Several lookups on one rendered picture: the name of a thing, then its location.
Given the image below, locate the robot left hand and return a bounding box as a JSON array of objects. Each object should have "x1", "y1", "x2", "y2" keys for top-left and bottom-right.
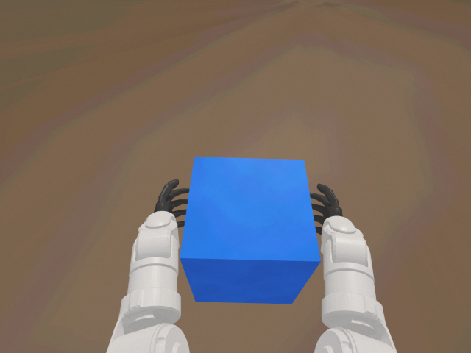
[{"x1": 154, "y1": 179, "x2": 190, "y2": 228}]

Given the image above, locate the right robot upper arm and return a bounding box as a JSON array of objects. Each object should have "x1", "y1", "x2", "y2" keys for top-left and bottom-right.
[{"x1": 314, "y1": 327, "x2": 396, "y2": 353}]

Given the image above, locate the left robot upper arm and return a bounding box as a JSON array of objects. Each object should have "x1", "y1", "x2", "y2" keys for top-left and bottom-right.
[{"x1": 107, "y1": 323, "x2": 190, "y2": 353}]

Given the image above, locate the left robot forearm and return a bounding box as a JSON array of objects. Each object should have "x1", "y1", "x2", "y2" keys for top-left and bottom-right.
[{"x1": 106, "y1": 211, "x2": 181, "y2": 353}]

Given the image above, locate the carton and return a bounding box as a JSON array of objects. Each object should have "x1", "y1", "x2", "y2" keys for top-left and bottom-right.
[{"x1": 180, "y1": 157, "x2": 321, "y2": 304}]

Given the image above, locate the robot right hand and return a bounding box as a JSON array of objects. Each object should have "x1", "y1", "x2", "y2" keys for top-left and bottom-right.
[{"x1": 310, "y1": 184, "x2": 343, "y2": 235}]

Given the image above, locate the right robot forearm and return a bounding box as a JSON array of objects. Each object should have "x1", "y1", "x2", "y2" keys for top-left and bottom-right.
[{"x1": 321, "y1": 216, "x2": 397, "y2": 353}]

